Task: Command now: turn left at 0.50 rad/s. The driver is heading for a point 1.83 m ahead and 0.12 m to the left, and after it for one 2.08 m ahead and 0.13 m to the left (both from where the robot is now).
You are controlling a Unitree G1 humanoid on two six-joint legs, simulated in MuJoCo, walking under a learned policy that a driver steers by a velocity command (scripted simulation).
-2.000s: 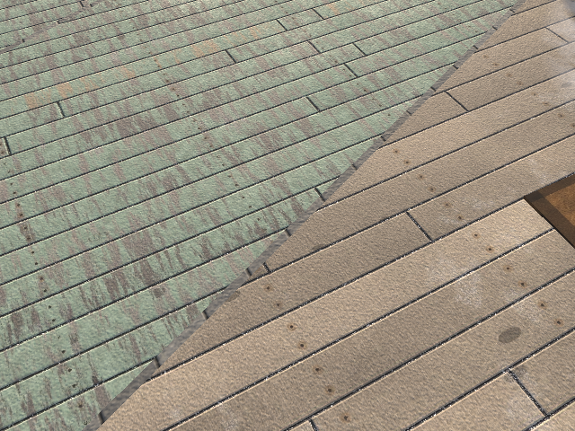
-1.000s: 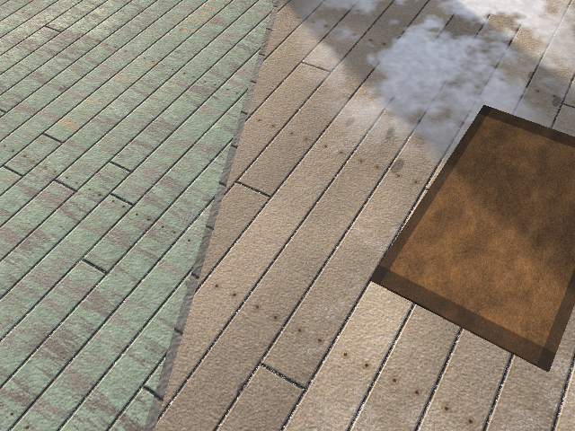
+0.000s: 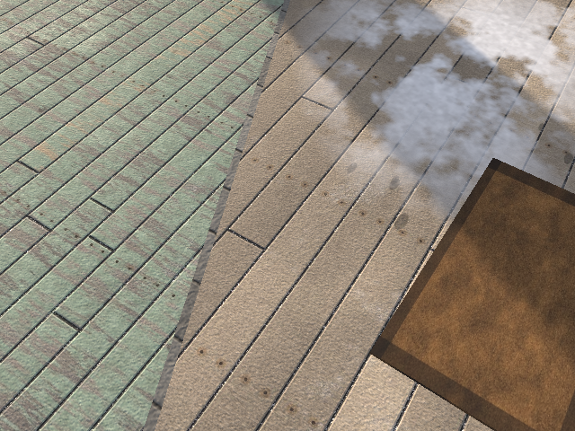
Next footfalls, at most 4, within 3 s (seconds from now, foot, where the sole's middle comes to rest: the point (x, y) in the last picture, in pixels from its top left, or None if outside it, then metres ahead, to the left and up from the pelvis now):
0.22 right None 0.04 -0.12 -0.77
0.60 left None -0.04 0.08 -0.77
2.28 left None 0.40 0.12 -0.77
2.82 right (271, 317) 0.74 0.03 -0.77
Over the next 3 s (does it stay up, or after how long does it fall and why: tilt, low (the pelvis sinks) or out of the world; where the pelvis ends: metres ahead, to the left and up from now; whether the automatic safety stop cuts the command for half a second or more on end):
stays up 0.62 0.07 0.00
